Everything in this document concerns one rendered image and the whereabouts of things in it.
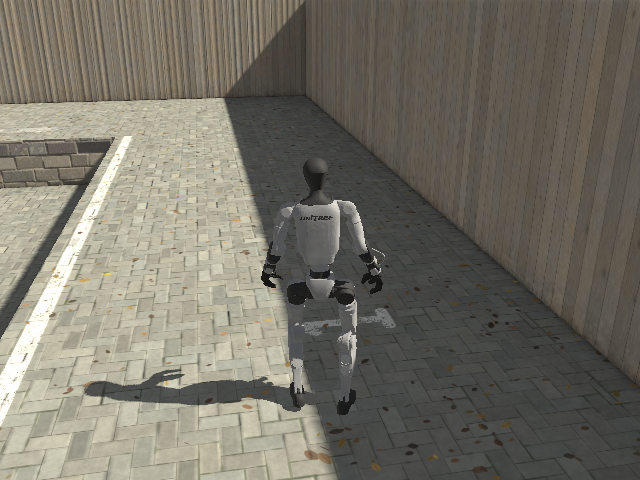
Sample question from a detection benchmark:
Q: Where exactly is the robot right forearm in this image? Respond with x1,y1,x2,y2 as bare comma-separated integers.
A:
359,239,381,276

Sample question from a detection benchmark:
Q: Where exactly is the right robot thigh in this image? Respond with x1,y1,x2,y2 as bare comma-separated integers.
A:
334,279,357,352

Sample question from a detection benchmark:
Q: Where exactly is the robot right hand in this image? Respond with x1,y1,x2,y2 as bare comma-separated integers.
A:
361,270,384,294

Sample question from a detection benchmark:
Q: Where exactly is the robot left forearm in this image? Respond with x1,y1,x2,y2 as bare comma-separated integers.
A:
263,241,281,274

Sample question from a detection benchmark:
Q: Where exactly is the robot left hand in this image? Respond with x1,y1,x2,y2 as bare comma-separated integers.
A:
261,270,284,288

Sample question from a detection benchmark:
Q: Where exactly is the robot right shin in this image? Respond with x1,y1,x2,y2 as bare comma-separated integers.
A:
339,334,357,402

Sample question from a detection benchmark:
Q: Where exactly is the right robot upper arm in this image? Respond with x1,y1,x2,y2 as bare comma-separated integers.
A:
337,200,368,255

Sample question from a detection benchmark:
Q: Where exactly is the left robot upper arm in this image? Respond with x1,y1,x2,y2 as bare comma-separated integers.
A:
270,202,296,256

